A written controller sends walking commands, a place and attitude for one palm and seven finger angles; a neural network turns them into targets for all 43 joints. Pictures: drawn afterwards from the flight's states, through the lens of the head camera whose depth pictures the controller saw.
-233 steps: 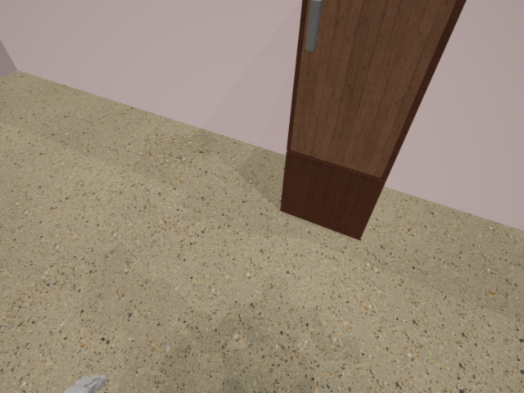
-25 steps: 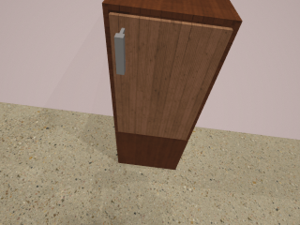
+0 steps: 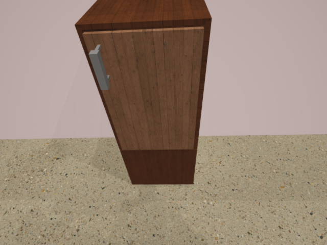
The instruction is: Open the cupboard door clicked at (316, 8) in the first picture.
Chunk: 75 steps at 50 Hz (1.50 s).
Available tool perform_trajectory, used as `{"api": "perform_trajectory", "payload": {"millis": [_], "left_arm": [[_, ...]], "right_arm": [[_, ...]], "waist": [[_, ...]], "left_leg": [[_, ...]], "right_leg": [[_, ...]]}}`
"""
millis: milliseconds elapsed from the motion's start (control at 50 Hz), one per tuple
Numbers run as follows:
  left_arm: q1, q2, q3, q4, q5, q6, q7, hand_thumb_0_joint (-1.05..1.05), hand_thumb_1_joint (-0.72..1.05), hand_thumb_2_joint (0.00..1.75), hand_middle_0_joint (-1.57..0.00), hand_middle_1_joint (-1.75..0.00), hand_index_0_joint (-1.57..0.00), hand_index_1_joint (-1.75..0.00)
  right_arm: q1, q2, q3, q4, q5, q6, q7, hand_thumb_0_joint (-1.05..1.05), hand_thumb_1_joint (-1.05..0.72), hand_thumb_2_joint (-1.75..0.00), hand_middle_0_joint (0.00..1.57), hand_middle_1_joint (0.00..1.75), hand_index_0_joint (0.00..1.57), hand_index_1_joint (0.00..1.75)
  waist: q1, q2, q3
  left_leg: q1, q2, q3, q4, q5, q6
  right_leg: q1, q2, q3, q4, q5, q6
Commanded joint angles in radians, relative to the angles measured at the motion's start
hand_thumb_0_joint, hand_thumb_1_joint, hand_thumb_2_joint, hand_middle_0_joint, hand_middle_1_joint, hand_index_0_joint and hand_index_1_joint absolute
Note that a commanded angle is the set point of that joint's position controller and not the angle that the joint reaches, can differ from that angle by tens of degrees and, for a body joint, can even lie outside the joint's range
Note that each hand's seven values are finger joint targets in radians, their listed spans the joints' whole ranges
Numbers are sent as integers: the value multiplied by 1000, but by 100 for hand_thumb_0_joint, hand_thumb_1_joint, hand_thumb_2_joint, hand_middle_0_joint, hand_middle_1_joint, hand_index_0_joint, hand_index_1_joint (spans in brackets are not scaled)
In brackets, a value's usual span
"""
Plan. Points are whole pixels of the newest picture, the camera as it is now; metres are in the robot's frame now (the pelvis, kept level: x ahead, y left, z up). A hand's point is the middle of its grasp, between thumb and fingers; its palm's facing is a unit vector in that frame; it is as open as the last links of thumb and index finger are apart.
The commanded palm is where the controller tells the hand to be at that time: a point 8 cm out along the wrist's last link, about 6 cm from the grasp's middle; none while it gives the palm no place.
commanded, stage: come to a stop and stand still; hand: left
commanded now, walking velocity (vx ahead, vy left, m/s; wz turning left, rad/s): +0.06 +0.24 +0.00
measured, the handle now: (101, 67) +0.60 +0.24 +0.15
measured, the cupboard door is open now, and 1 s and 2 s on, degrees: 0 0 0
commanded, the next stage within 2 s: look again from close up in 0.68 s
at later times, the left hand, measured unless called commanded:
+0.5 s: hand out of the picture -0.03 +0.22 -0.18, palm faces +0.10 -0.97 -0.20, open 7.3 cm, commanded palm none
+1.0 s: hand out of the picture -0.01 +0.24 -0.17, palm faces +0.02 -0.97 -0.22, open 7.3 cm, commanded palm none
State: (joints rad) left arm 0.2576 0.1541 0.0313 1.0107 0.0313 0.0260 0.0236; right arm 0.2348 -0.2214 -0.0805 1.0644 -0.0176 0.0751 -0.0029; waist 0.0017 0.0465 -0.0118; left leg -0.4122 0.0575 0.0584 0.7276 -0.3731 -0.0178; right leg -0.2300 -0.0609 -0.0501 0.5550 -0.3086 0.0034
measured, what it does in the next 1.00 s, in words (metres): steps on the spot: left foot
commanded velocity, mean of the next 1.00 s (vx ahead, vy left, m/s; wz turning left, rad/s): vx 0.00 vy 0.03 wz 0.00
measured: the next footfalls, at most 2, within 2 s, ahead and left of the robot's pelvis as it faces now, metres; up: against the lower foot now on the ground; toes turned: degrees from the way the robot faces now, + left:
left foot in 0.34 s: +0.01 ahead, +0.16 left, +0.00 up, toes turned +6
right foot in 1.94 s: +0.11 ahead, -0.08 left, +0.00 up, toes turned -2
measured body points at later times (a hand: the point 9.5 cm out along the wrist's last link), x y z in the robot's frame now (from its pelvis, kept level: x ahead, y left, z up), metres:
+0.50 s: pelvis -0.01 +0.04 +0.00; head +0.00 +0.05 +0.45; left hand -0.03 +0.27 -0.16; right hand +0.05 -0.19 -0.15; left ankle -0.03 +0.15 -0.74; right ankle -0.02 -0.09 -0.73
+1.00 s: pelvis -0.02 +0.06 +0.00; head -0.01 +0.05 +0.45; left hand -0.01 +0.29 -0.15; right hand -0.02 -0.17 -0.16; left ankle -0.03 +0.15 -0.74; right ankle -0.02 -0.08 -0.74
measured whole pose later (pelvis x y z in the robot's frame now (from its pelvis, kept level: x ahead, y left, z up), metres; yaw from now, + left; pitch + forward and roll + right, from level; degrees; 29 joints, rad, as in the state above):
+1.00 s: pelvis -0.02 +0.06 +0.00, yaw +1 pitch -1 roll +0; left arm 0.27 0.16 -0.02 1.11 0.02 -0.01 0.03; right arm 0.32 -0.17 0.00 1.07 -0.01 -0.01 -0.02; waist -0.01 0.03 0.02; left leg -0.20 0.01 0.09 0.52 -0.30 0.03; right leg -0.22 -0.07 -0.06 0.52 -0.28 0.03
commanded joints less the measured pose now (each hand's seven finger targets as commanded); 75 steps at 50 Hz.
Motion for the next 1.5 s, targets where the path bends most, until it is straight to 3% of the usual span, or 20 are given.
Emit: {"api": "perform_trajectory", "payload": {"millis": [0, 100, 180, 260, 280, 320, 340, 360, 400, 460, 520, 540, 580, 740, 760, 780, 840, 960, 1360, 1480], "left_arm": [[-44, 176, 36, -61, -8, -39, 11, 0, 90, 90, -20, -30, -20, -30], [66, 187, 52, -30, -8, -43, 19, 0, 90, 90, -20, -30, -20, -30], [106, 188, 58, -11, 2, -40, 22, 0, 90, 90, -20, -30, -20, -30], [46, 192, 54, 2, -5, -32, 19, 0, 90, 90, -20, -30, -20, -30], [31, 171, 50, 4, -13, -28, 17, 0, 90, 90, -20, -30, -20, -30], [57, 90, 31, -3, -22, -16, 10, 0, 90, 90, -20, -30, -20, -30], [36, 65, 25, -4, -20, -13, 11, 0, 90, 90, -20, -30, -20, -30], [27, 57, 22, -2, -15, -13, 9, 0, 90, 90, -20, -30, -20, -30], [14, 65, 17, 29, -9, -3, 6, 0, 90, 90, -20, -30, -20, -30], [71, 60, 7, 66, -14, -14, 3, 0, 90, 90, -20, -30, -20, -30], [102, 104, 2, 97, -13, -37, 9, 0, 90, 90, -20, -30, -20, -30], [86, 112, -2, 94, -14, -40, 9, 0, 90, 90, -20, -30, -20, -30], [54, 100, -4, 96, -15, -44, 9, 0, 90, 90, -20, -30, -20, -30], [53, 92, -11, 106, -19, -37, 12, 0, 90, 90, -20, -30, -20, -30], [131, 117, -22, 124, -4, -58, 53, 0, 90, 90, -20, -30, -20, -30], [82, 146, -20, 73, -12, -69, 44, 0, 90, 90, -20, -30, -20, -30], [64, 133, -20, 48, -14, -62, 23, 0, 90, 90, -20, -30, -20, -30], [47, 101, -27, 53, -16, -49, 10, 0, 90, 90, -20, -30, -20, -30], [69, 107, -17, 75, -17, -56, 12, 0, 90, 90, -20, -30, -20, -30], [94, 116, -3, 79, -8, -45, -4, 0, 90, 90, -20, -30, -20, -30]], "right_arm": [[32, -37, 3, -50, -7, -31, 15, 0, -90, -90, 20, 30, 20, 30], [28, -47, 4, -69, -5, -37, 8, 0, -90, -90, 20, 30, 20, 30], [-11, -24, 15, -93, 2, -45, 3, 0, -90, -90, 20, 30, 20, 30], [82, 1, 27, -54, 11, -60, -8, 0, -90, -90, 20, 30, 20, 30], [117, -7, 29, -34, 10, -69, -10, 0, -90, -90, 20, 30, 20, 30], [127, -103, 15, -37, 3, -84, -18, 0, -90, -90, 20, 30, 20, 30], [95, -129, 13, -46, -1, -78, -22, 0, -90, -90, 20, 30, 20, 30], [49, -121, 19, -54, -7, -74, -24, 0, -90, -90, 20, 30, 20, 30], [13, -71, 35, -40, -5, -82, -33, 0, -90, -90, 20, 30, 20, 30], [-2, -54, 44, -33, 0, -85, -39, 0, -90, -90, 20, 30, 20, 30], [18, -31, 44, -22, 14, -91, -36, 0, -90, -90, 20, 30, 20, 30], [30, -25, 46, -18, 15, -93, -33, 0, -90, -90, 20, 30, 20, 30], [29, -29, 46, -2, 10, -86, -31, 0, -90, -90, 20, 30, 20, 30], [35, -21, 63, 39, 8, -94, -30, 0, -90, -90, 20, 30, 20, 30], [-18, -72, 60, -41, 16, -107, -16, 0, -90, -90, 20, 30, 20, 30], [38, -27, 63, -58, 7, -99, -13, 0, -90, -90, 20, 30, 20, 30], [90, -39, 69, -55, -4, -115, -10, 0, -90, -90, 20, 30, 20, 30], [107, -45, 72, -65, 2, -113, -20, 0, -90, -90, 20, 30, 20, 30], [122, -8, 76, 18, 3, -114, -26, 0, -90, -90, 20, 30, 20, 30], [127, 4, 70, 13, -9, -99, -16, 0, -90, -90, 20, 30, 20, 30]], "waist": [[-13, -224, 153], [40, -198, 52], [65, -234, 19], [12, -250, -30], [-4, -213, -30], [4, 86, -59], [5, 150, -3], [17, 100, 56], [16, 182, 108], [34, 110, 69], [17, -51, 6], [3, -44, -2], [-5, -171, 22], [5, -43, 71], [26, -96, 112], [-16, -47, 42], [-4, 135, -9], [1, -46, 71], [3, -57, 57], [3, -81, 153]], "left_leg": [[-68, -5, -53, 175, 73, -9], [-128, -9, -56, 205, 46, -36], [-72, -12, -34, 41, -48, -34], [193, -50, 17, -267, 105, -21], [290, -39, 16, -347, 201, -13], [369, 174, -206, -393, 360, 65], [252, 246, -251, -459, 329, 125], [149, 232, -218, -485, 221, 134], [149, 169, -183, -511, 260, 124], [214, 133, -110, -413, 458, 115], [252, 62, -60, -320, 423, 51], [257, 53, -57, -338, 360, 41], [275, 54, -48, -343, 318, 30], [257, 62, -58, -414, 284, 36], [170, 73, -36, -219, 353, 14], [186, 29, -49, -272, 147, 17], [171, 66, -90, -332, 251, 47], [135, 63, -101, -370, 195, 67], [214, 47, -48, -355, 255, 50], [123, 12, -17, -296, -71, 55]], "right_leg": [[-103, -214, 223, -383, -69, -83], [118, -269, 206, -290, 215, -132], [173, -284, 216, -244, 362, -164], [78, -210, 140, -161, 399, -109], [10, -166, 112, -122, 333, -76], [-125, -44, 4, 16, 33, 2], [-108, -19, -29, 69, -112, 21], [-82, -17, -10, 96, -132, 18], [-90, -23, -2, 134, -103, 13], [-29, -25, 9, -12, -2, 14], [63, -84, 92, -165, 356, -10], [66, -104, 93, -166, 357, -17], [32, -91, 88, -173, 343, -18], [41, -66, 70, -214, 213, -7], [16, -100, 109, -169, 462, -8], [30, -120, 127, -156, 300, -39], [45, -43, 45, -81, 97, -45], [21, -34, 35, -92, 93, -33], [17, -60, 72, -122, 220, -36], [-64, -57, 124, -175, -231, -76]]}}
